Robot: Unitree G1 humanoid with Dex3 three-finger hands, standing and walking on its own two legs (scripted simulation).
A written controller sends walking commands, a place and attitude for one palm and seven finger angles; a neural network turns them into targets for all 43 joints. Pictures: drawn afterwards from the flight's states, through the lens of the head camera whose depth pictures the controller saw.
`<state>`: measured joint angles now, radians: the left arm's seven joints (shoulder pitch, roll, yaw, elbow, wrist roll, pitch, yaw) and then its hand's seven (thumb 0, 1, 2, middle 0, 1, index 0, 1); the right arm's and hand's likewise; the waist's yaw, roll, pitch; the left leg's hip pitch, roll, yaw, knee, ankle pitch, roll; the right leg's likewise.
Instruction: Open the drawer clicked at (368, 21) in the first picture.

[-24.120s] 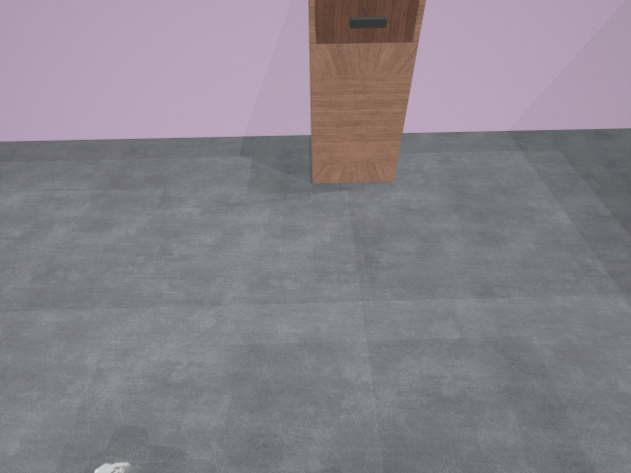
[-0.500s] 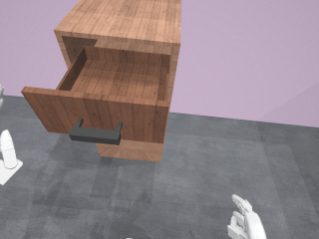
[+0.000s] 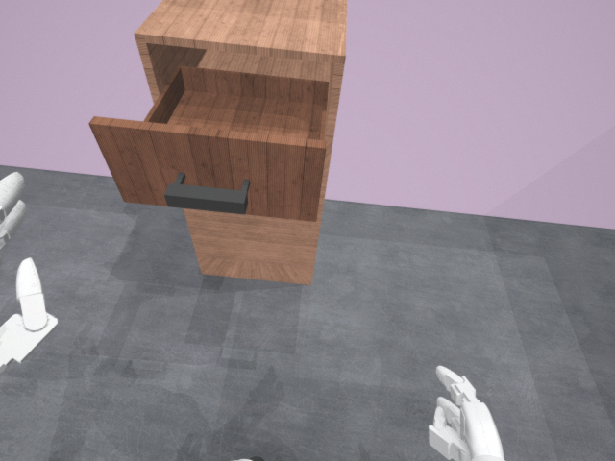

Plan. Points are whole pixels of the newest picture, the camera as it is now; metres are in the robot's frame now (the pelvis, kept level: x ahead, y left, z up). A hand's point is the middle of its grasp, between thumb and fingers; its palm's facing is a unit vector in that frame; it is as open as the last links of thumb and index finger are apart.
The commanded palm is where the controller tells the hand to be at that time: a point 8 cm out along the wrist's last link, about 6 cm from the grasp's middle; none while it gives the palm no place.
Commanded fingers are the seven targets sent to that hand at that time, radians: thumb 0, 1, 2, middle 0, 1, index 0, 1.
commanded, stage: stop stepping back and stand still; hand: left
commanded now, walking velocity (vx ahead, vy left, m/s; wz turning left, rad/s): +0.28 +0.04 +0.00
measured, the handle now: (210, 189) +0.52 +0.21 +0.01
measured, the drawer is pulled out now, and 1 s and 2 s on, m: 0.27 0.27 0.27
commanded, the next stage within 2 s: let the arm hang, fingers relaxed in 0.60 s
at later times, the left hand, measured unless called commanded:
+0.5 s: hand out of the picture +0.12 +0.23 +0.18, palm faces +0.43 -0.79 -0.44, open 7.5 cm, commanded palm +0.05 +0.27 +0.20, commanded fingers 0.00 0.90 0.90 -0.20 -0.30 -0.20 -0.30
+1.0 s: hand out of the picture -0.02 +0.17 -0.17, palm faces +0.09 -0.98 -0.19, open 7.2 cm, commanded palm none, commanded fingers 0.00 0.90 0.90 -0.20 -0.30 -0.20 -0.30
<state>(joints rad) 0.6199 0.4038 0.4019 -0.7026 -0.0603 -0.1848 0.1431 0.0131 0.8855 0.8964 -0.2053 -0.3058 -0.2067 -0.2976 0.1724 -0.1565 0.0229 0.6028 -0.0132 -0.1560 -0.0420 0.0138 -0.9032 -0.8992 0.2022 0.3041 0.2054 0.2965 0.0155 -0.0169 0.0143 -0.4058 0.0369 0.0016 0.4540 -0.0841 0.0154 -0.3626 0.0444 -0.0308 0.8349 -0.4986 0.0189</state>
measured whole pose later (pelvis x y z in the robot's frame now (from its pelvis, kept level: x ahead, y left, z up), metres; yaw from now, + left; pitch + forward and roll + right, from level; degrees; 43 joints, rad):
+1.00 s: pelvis -0.07 -0.01 -0.01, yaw +6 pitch -1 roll +0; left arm 0.28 0.18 0.00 0.85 0.01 0.06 0.01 -0.01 0.96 0.89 -0.20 -0.30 -0.20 -0.30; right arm 0.21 -0.22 0.01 0.90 -0.02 0.02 0.00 0.01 -0.91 -0.90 0.20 0.30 0.20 0.30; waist -0.04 -0.01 0.05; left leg -0.31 -0.01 0.00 0.58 -0.24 0.00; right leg -0.25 0.02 0.01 0.61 -0.33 -0.02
